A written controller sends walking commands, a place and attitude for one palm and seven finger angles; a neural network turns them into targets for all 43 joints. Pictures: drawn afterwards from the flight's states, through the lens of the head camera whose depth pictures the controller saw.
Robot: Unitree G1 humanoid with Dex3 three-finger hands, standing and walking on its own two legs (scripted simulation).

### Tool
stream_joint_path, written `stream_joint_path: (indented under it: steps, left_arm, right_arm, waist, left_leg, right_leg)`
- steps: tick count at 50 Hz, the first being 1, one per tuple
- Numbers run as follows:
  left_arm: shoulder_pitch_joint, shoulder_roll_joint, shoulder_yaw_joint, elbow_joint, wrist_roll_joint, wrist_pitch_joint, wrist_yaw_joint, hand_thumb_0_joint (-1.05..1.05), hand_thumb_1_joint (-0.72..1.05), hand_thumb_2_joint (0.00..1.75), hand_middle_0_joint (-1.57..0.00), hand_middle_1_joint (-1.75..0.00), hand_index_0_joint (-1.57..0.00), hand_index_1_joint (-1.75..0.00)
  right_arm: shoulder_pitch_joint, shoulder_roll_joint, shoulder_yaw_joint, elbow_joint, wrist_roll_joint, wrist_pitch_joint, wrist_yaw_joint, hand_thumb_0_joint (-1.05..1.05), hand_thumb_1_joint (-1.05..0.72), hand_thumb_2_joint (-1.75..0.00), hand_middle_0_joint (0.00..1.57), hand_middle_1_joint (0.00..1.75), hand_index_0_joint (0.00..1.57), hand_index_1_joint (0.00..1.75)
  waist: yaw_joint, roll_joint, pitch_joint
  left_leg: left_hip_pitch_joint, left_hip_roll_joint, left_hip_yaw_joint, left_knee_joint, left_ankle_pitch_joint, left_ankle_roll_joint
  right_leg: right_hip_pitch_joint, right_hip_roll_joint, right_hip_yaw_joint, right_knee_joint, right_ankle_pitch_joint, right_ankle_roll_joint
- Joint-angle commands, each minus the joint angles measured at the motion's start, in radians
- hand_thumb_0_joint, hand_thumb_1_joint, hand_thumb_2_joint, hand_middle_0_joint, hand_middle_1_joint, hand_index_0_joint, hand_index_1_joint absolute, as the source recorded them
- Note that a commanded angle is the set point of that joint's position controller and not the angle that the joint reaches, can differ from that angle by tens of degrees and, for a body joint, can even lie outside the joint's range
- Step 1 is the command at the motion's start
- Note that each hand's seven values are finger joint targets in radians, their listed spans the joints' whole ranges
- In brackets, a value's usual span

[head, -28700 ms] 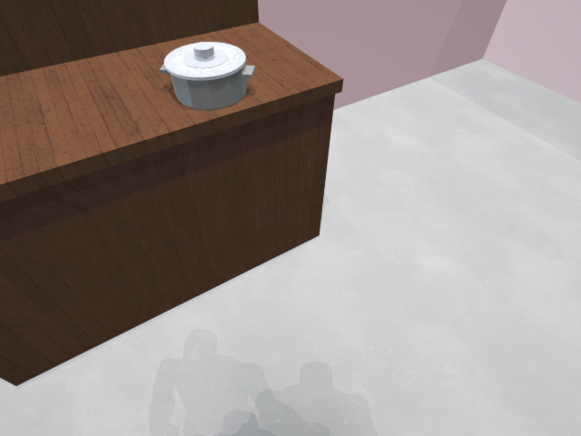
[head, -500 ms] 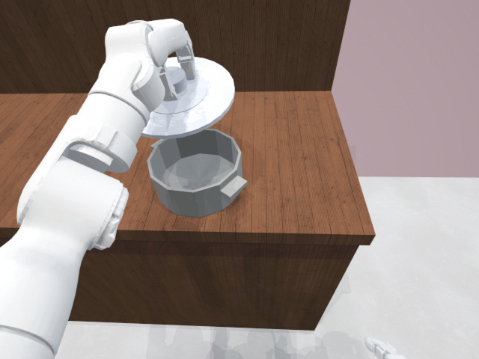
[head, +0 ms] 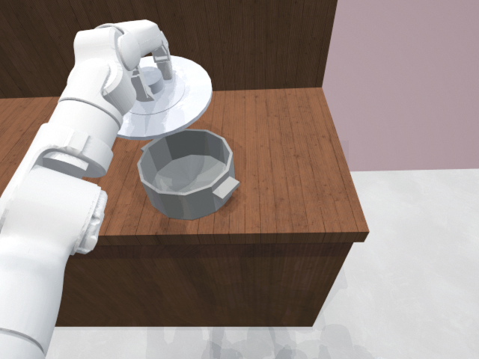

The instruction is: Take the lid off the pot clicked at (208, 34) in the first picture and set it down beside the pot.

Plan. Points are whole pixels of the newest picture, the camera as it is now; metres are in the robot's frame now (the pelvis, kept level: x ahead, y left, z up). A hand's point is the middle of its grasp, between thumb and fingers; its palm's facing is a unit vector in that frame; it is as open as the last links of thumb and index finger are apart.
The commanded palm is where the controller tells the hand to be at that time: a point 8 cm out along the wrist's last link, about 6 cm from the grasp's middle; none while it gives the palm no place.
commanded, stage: move the lid sideways beside the pot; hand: left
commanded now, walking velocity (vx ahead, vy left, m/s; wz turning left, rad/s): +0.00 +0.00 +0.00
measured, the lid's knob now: (147, 80) +0.50 +0.14 +0.24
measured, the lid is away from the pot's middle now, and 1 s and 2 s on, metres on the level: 0.04 0.18 0.25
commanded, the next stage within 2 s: lower the lid onto the table in 1.68 s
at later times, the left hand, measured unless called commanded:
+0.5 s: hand (86, 89) +0.45 +0.22 +0.25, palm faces -0.24 -0.07 -0.97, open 8.0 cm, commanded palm +0.45 +0.22 +0.32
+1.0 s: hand (51, 90) +0.46 +0.28 +0.25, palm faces -0.25 -0.11 -0.96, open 8.0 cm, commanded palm +0.45 +0.28 +0.32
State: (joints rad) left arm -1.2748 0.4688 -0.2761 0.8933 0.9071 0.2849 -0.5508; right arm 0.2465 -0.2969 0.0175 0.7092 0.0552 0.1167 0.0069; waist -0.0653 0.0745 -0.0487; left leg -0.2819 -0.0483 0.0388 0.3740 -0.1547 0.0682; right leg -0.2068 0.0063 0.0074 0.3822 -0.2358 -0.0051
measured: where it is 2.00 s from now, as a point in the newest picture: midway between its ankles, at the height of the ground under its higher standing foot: outside the picture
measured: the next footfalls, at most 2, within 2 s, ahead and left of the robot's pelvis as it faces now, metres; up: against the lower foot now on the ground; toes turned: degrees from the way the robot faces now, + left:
none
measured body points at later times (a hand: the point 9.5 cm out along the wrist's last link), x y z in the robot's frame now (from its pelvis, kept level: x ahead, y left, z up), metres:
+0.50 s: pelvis +0.00 +0.01 +0.00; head +0.02 +0.00 +0.45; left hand +0.46 +0.22 +0.31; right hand +0.13 -0.26 -0.12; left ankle +0.02 +0.08 -0.74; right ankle -0.03 -0.12 -0.74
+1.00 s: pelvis +0.00 +0.02 +0.00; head +0.04 +0.02 +0.45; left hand +0.47 +0.28 +0.30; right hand +0.07 -0.25 -0.13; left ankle +0.02 +0.08 -0.74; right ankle -0.03 -0.12 -0.74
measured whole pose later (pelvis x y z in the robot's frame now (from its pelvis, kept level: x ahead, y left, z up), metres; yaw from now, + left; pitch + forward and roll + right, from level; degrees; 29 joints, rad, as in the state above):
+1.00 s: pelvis +0.00 +0.02 +0.00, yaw +1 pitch +6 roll -2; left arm -1.26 0.74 -0.17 0.91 0.93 0.14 -0.61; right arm 0.27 -0.30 0.01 0.69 0.08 0.18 0.01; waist -0.08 0.04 -0.03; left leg -0.36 -0.06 0.02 0.42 -0.17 0.09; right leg -0.24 0.00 -0.01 0.35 -0.22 0.01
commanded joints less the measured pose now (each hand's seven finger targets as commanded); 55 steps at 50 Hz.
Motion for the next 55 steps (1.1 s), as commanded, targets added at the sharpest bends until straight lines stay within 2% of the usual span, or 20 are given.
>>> stream_joint_path:
  steps: [1, 6, 8, 10, 12, 13, 15, 18, 21, 25, 28, 31, 34, 39, 41, 46, 47, 48, 51, 55]
  left_arm:
    - [-0.666, 0.304, 0.114, -0.289, 0.029, -0.004, 0.048, 0.0, 0.63, 1.01, -0.8, -1.05, -0.78, -1.07]
    - [-0.588, 0.327, 0.128, -0.327, 0.03, -0.009, 0.03, 0.0, 0.63, 1.01, -0.8, -1.05, -0.78, -1.07]
    - [-0.539, 0.34, 0.126, -0.241, 0.027, 0.0, 0.02, 0.0, 0.63, 1.01, -0.8, -1.05, -0.78, -1.07]
    - [-0.534, 0.291, 0.071, -0.216, 0.016, 0.006, 0.01, 0.0, 0.63, 1.01, -0.8, -1.05, -0.78, -1.07]
    - [-0.624, 0.315, 0.085, -0.317, 0.027, -0.005, 0.009, 0.0, 0.63, 1.01, -0.8, -1.05, -0.78, -1.07]
    - [-0.649, 0.375, 0.128, -0.37, 0.031, -0.014, 0.012, 0.0, 0.63, 1.01, -0.8, -1.05, -0.78, -1.07]
    - [-0.637, 0.352, 0.099, -0.392, 0.013, -0.028, 0.007, 0.0, 0.63, 1.01, -0.8, -1.05, -0.78, -1.07]
    - [-0.628, 0.353, 0.102, -0.312, 0.017, -0.027, -0.004, 0.0, 0.63, 1.01, -0.8, -1.05, -0.78, -1.07]
    - [-0.651, 0.4, 0.129, -0.328, 0.02, -0.04, -0.004, 0.0, 0.63, 1.01, -0.8, -1.05, -0.78, -1.07]
    - [-0.595, 0.332, 0.071, -0.279, 0.011, -0.048, -0.002, 0.0, 0.63, 1.01, -0.8, -1.05, -0.78, -1.07]
    - [-0.589, 0.405, 0.124, -0.167, 0.02, -0.059, -0.005, 0.0, 0.63, 1.01, -0.8, -1.05, -0.78, -1.07]
    - [-0.711, 0.421, 0.119, -0.319, 0.021, -0.092, 0.0, 0.0, 0.63, 1.01, -0.8, -1.05, -0.78, -1.07]
    - [-0.7, 0.435, 0.135, -0.343, 0.027, -0.114, 0.007, 0.0, 0.63, 1.01, -0.8, -1.05, -0.78, -1.07]
    - [-0.562, 0.462, 0.156, -0.119, 0.016, -0.11, -0.009, 0.0, 0.63, 1.01, -0.8, -1.05, -0.78, -1.07]
    - [-0.627, 0.489, 0.158, -0.193, 0.029, -0.118, -0.005, 0.0, 0.63, 1.01, -0.8, -1.05, -0.78, -1.07]
    - [-0.662, 0.549, 0.199, -0.28, 0.047, -0.145, 0.007, 0.0, 0.63, 1.01, -0.8, -1.05, -0.78, -1.07]
    - [-0.601, 0.527, 0.192, -0.196, 0.043, -0.146, 0.002, 0.0, 0.63, 1.01, -0.8, -1.05, -0.78, -1.07]
    - [-0.581, 0.583, 0.233, -0.194, 0.04, -0.149, 0.004, 0.0, 0.63, 1.01, -0.8, -1.05, -0.78, -1.07]
    - [-0.622, 0.582, 0.221, -0.29, 0.037, -0.155, 0.0, 0.0, 0.63, 1.01, -0.8, -1.05, -0.78, -1.07]
    - [-0.542, 0.554, 0.205, -0.285, 0.031, -0.15, 0.0, 0.0, 0.63, 1.01, -0.8, -1.05, -0.78, -1.07]
  right_arm:
    - [-0.07, -0.134, -0.051, -0.133, -0.002, -0.037, -0.007, 0.0, -0.9, -0.9, 0.2, 0.3, 0.2, 0.3]
    - [-0.088, -0.132, -0.051, -0.151, 0.0, -0.027, -0.001, 0.0, -0.9, -0.9, 0.2, 0.3, 0.2, 0.3]
    - [-0.086, -0.139, -0.044, -0.144, 0.008, -0.012, -0.003, 0.0, -0.9, -0.9, 0.2, 0.3, 0.2, 0.3]
    - [-0.087, -0.146, -0.049, -0.141, 0.016, -0.001, -0.004, 0.0, -0.9, -0.9, 0.2, 0.3, 0.2, 0.3]
    - [-0.1, -0.139, -0.048, -0.151, 0.011, 0.001, -0.004, 0.0, -0.9, -0.9, 0.2, 0.3, 0.2, 0.3]
    - [-0.1, -0.141, -0.049, -0.157, 0.009, -0.001, -0.004, 0.0, -0.9, -0.9, 0.2, 0.3, 0.2, 0.3]
    - [-0.093, -0.145, -0.055, -0.158, 0.01, -0.003, -0.006, 0.0, -0.9, -0.9, 0.2, 0.3, 0.2, 0.3]
    - [-0.087, -0.14, -0.05, -0.143, 0.015, 0.01, -0.006, 0.0, -0.9, -0.9, 0.2, 0.3, 0.2, 0.3]
    - [-0.088, -0.148, -0.05, -0.145, 0.012, 0.014, -0.005, 0.0, -0.9, -0.9, 0.2, 0.3, 0.2, 0.3]
    - [-0.081, -0.151, -0.054, -0.137, 0.018, 0.018, -0.002, 0.0, -0.9, -0.9, 0.2, 0.3, 0.2, 0.3]
    - [-0.062, -0.152, -0.044, -0.123, 0.02, 0.031, -0.01, 0.0, -0.9, -0.9, 0.2, 0.3, 0.2, 0.3]
    - [-0.066, -0.153, -0.051, -0.138, 0.016, 0.022, -0.009, 0.0, -0.9, -0.9, 0.2, 0.3, 0.2, 0.3]
    - [-0.05, -0.15, -0.056, -0.137, 0.013, 0.012, -0.01, 0.0, -0.9, -0.9, 0.2, 0.3, 0.2, 0.3]
    - [-0.016, -0.164, -0.054, -0.112, 0.021, 0.035, -0.012, 0.0, -0.9, -0.9, 0.2, 0.3, 0.2, 0.3]
    - [-0.018, -0.169, -0.058, -0.121, 0.017, 0.037, -0.008, 0.0, -0.9, -0.9, 0.2, 0.3, 0.2, 0.3]
    - [-0.001, -0.168, -0.065, -0.126, 0.013, 0.028, -0.009, 0.0, -0.9, -0.9, 0.2, 0.3, 0.2, 0.3]
    - [0.003, -0.164, -0.065, -0.122, 0.017, 0.031, -0.013, 0.0, -0.9, -0.9, 0.2, 0.3, 0.2, 0.3]
    - [0.015, -0.174, -0.066, -0.12, 0.017, 0.036, -0.012, 0.0, -0.9, -0.9, 0.2, 0.3, 0.2, 0.3]
    - [-0.005, -0.17, -0.068, -0.138, 0.019, 0.037, -0.008, 0.0, -0.9, -0.9, 0.2, 0.3, 0.2, 0.3]
    - [0.011, -0.179, -0.076, -0.129, 0.024, 0.037, -0.002, 0.0, -0.9, -0.9, 0.2, 0.3, 0.2, 0.3]
  waist:
    - [0.01, -0.112, -0.441]
    - [0.018, -0.089, -0.443]
    - [0.016, -0.119, -0.358]
    - [-0.001, -0.101, -0.306]
    - [-0.001, -0.069, -0.375]
    - [0.006, -0.063, -0.421]
    - [-0.005, -0.028, -0.446]
    - [-0.011, -0.073, -0.389]
    - [-0.003, -0.037, -0.429]
    - [-0.014, -0.003, -0.371]
    - [-0.013, -0.086, -0.329]
    - [-0.012, 0.0, -0.459]
    - [-0.013, 0.026, -0.475]
    - [-0.014, -0.077, -0.333]
    - [-0.009, -0.031, -0.409]
    - [-0.012, 0.032, -0.483]
    - [-0.018, 0.0, -0.41]
    - [-0.009, -0.015, -0.426]
    - [-0.009, 0.044, -0.481]
    - [-0.013, 0.095, -0.426]
  left_leg:
    - [0.32, -0.008, -0.058, 0.027, 0.308, 0.028]
    - [0.334, -0.009, -0.06, 0.051, 0.392, 0.03]
    - [0.268, -0.014, -0.053, 0.042, 0.313, 0.031]
    - [0.253, -0.014, -0.055, 0.034, 0.273, 0.027]
    - [0.304, -0.014, -0.061, 0.043, 0.283, 0.03]
    - [0.331, -0.012, -0.069, 0.047, 0.303, 0.03]
    - [0.361, -0.01, -0.079, 0.06, 0.362, 0.027]
    - [0.326, -0.012, -0.074, 0.049, 0.287, 0.028]
    - [0.331, -0.014, -0.079, 0.043, 0.293, 0.02]
    - [0.338, -0.008, -0.097, 0.049, 0.289, 0.013]
    - [0.26, -0.01, -0.082, 0.03, 0.184, 0.02]
    - [0.354, -0.006, -0.1, 0.035, 0.265, 0.011]
    - [0.403, 0.0, -0.107, 0.058, 0.33, 0.015]
    - [0.268, -0.001, -0.092, 0.028, 0.206, 0.016]
    - [0.305, 0.0, -0.098, 0.029, 0.266, 0.007]
    - [0.397, 0.014, -0.115, 0.064, 0.41, 0.005]
    - [0.357, 0.01, -0.109, 0.072, 0.379, 0.014]
    - [0.342, 0.011, -0.103, 0.064, 0.351, 0.015]
    - [0.393, 0.014, -0.111, 0.072, 0.452, 0.007]
    - [0.418, 0.023, -0.135, 0.093, 0.529, -0.014]
  right_leg:
    - [0.03, 0.047, -0.009, -0.034, 0.348, -0.04]
    - [0.038, 0.045, -0.007, -0.026, 0.402, -0.041]
    - [0.027, 0.045, -0.016, -0.032, 0.374, -0.039]
    - [-0.009, 0.044, -0.025, -0.043, 0.334, -0.042]
    - [-0.006, 0.05, -0.017, -0.04, 0.324, -0.044]
    - [0.009, 0.05, -0.014, -0.037, 0.337, -0.044]
    - [0.002, 0.051, -0.019, -0.039, 0.359, -0.046]
    - [-0.024, 0.055, -0.024, -0.046, 0.311, -0.04]
    - [-0.019, 0.055, -0.026, -0.043, 0.297, -0.046]
    - [-0.079, 0.06, -0.044, -0.054, 0.239, -0.053]
    - [-0.058, 0.058, -0.046, -0.059, 0.203, -0.046]
    - [-0.055, 0.061, -0.041, -0.05, 0.217, -0.049]
    - [-0.079, 0.066, -0.039, -0.055, 0.229, -0.049]
    - [-0.085, 0.062, -0.055, -0.065, 0.185, -0.044]
    - [-0.07, 0.062, -0.05, -0.051, 0.202, -0.047]
    - [-0.084, 0.068, -0.04, -0.054, 0.233, -0.046]
    - [-0.101, 0.07, -0.046, -0.061, 0.228, -0.046]
    - [-0.076, 0.066, -0.045, -0.06, 0.233, -0.044]
    - [-0.081, 0.063, -0.039, -0.05, 0.259, -0.043]
    - [-0.147, 0.072, -0.055, -0.062, 0.223, -0.047]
